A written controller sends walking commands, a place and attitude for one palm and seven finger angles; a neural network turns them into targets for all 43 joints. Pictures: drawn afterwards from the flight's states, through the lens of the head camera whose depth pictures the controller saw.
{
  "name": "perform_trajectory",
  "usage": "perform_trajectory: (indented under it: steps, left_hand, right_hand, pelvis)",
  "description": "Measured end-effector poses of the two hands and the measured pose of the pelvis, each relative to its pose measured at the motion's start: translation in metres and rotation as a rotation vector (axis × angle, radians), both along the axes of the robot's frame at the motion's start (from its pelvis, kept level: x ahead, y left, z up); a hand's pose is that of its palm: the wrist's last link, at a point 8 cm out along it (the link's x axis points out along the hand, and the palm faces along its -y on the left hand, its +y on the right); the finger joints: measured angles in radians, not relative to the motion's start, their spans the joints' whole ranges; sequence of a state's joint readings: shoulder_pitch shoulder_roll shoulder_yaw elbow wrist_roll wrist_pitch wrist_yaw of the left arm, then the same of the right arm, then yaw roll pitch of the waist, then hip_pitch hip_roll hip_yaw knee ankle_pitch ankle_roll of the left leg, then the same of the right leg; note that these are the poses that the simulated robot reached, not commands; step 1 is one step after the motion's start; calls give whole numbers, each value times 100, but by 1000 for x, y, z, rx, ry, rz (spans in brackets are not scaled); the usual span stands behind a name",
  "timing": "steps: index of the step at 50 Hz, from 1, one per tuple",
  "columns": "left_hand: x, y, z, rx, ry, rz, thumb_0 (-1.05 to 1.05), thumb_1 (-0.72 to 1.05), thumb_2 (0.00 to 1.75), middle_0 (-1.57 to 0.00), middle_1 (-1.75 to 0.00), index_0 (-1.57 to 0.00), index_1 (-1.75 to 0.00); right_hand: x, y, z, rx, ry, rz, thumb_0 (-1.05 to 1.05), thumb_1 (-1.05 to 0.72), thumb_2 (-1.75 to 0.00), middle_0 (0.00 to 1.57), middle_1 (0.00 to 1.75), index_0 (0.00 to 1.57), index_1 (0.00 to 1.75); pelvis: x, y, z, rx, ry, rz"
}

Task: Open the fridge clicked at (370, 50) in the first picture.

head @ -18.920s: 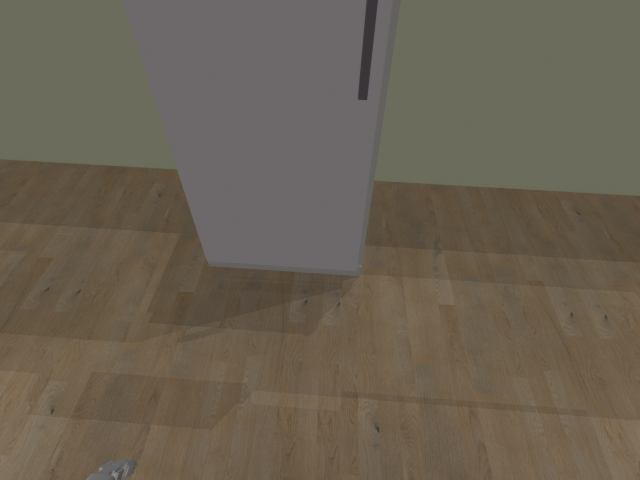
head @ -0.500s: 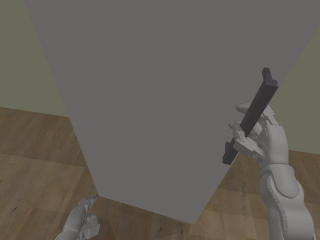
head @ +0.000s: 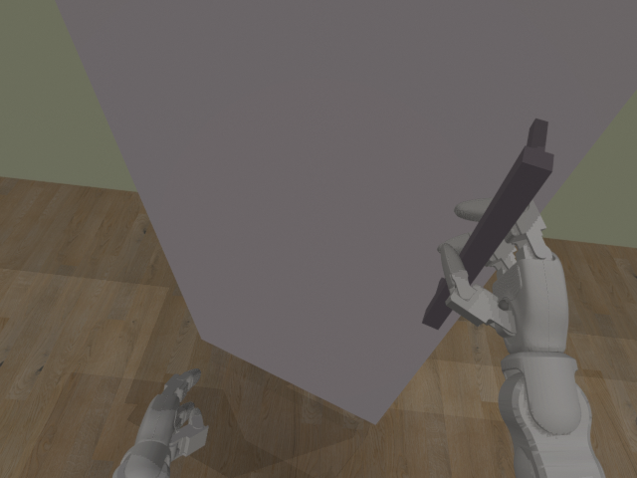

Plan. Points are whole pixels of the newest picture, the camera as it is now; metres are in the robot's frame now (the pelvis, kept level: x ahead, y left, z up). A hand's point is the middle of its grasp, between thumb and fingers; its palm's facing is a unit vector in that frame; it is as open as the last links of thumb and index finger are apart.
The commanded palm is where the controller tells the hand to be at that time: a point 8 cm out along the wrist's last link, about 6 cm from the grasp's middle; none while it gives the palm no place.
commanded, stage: walk backward, drawing the door open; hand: right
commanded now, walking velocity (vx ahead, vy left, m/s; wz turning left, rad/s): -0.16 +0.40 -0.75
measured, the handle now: (474, 244) +0.33 -0.11 +0.17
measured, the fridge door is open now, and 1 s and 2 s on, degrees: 19 51 79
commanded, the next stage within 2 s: stop walking and hold the door back in 1.68 s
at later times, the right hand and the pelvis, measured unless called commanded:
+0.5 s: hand (357, 424) +0.15 +0.00 +0.17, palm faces +0.10 +0.98 -0.18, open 7.0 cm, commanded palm +0.12 -0.04 +0.18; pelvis -0.09 +0.13 -0.01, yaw -20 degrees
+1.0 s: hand out of the picture +0.08 +0.11 +0.17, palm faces +0.58 +0.80 -0.19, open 6.9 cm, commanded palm +0.02 +0.09 +0.18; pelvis -0.08 +0.36 -0.02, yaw -44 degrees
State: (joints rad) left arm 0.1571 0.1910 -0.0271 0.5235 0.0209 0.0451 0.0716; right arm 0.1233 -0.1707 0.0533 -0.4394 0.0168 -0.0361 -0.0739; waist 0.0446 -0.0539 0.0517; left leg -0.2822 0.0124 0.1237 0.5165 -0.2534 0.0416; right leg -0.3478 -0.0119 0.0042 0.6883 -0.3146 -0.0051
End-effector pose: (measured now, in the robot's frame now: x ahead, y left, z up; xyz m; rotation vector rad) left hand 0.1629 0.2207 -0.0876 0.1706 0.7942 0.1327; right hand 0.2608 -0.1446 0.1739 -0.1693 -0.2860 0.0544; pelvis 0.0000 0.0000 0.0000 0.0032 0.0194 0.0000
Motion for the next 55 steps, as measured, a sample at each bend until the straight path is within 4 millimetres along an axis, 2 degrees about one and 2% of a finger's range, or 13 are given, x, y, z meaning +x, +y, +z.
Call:
perform_trajectory:
  steps: [4, 8, 11, 18, 23, 26, 30, 35, 40, 46, 50, 52, 55]
  left_hand:
    - [-25, 1, -5, 17, 16, 2, 1, 91, 90, -20, -30, -20, -30]
    - [-49, 1, -4, -13, 56, -62, 1, 91, 90, -20, -30, -20, -30]
    - [-57, 6, -6, -35, 65, -110, 1, 90, 90, -20, -30, -20, -30]
    - [-44, 38, -17, -72, 20, -187, 1, 90, 90, -20, -30, -20, -30]
    - [-32, 67, -8, 8, -22, -247, 1, 90, 90, -20, -30, -20, -30]
    - [-24, 79, -8, 36, -95, -303, 1, 91, 90, -20, -30, -20, -30]
    - [-25, 95, -5, 17, -60, -412, 1, 91, 90, -20, -30, -19, -30]
    - [-19, 122, -10, -25, -3, -527, 1, 90, 90, -20, -30, -20, -30]
    - [8, 149, -26, -55, 7, -601, 1, 90, 90, -20, -30, -20, -30]
    - [34, 174, -8, -12, -42, -672, 1, 91, 90, -20, -30, -20, -30]
    - [47, 182, -4, 0, -126, -753, 1, 91, 90, -20, -30, -20, -30]
    - [50, 188, -5, 0, -124, -789, 1, 91, 90, -20, -30, -19, -30]
    - [51, 202, -4, 0, -72, -865, 1, 91, 90, -20, -30, -20, -30]
  right_hand:
    - [-21, 11, -3, 29, -33, 54, -4, -62, -75, 45, 140, 23, 131]
    - [-44, 23, 1, -17, -22, 54, -4, -61, -75, 45, 140, 24, 132]
    - [-61, 34, 1, -13, -17, 30, -3, -61, -75, 45, 140, 25, 132]
    - [-101, 66, 0, -15, -33, -81, -4, -61, -77, 46, 140, 24, 131]
    - [-127, 86, 1, -13, -28, -111, -3, -61, -76, 46, 140, 25, 132]
    - [-139, 98, -3, -15, -79, -126, -5, -62, -75, 47, 140, 21, 128]
    - [-154, 114, -4, -39, -88, -194, -6, -62, -76, 48, 140, 20, 127]
    - [-175, 139, -2, -34, -56, -333, -5, -61, -78, 47, 140, 22, 128]
    - [-196, 170, -2, -56, -74, -514, -6, -59, -80, 46, 140, 23, 132]
    - [-220, 205, 0, -41, -42, -609, -5, -60, -79, 46, 140, 24, 133]
    - [-232, 225, -4, -44, -99, -636, -6, -60, -80, 46, 140, 24, 132]
    - [-236, 236, -7, -54, -135, -665, -7, -60, -80, 46, 140, 23, 131]
    - [-244, 252, -5, -64, -115, -734, -7, -60, -80, 47, 140, 22, 133]
  pelvis:
    - [-19, 4, -6, -17, -14, -20]
    - [-40, 22, 5, 10, -25, -97]
    - [-52, 40, 7, 26, -27, -129]
    - [-77, 93, -4, 19, -27, -214]
    - [-88, 119, -4, -9, -22, -329]
    - [-96, 137, -17, -8, -9, -366]
    - [-106, 180, -9, -22, -46, -437]
    - [-102, 234, -3, 28, -55, -515]
    - [-88, 290, -15, 4, -50, -615]
    - [-81, 333, -3, -53, -41, -722]
    - [-77, 358, -17, -17, -10, -776]
    - [-75, 379, -20, -48, -27, -798]
    - [-65, 410, -12, -39, -50, -856]
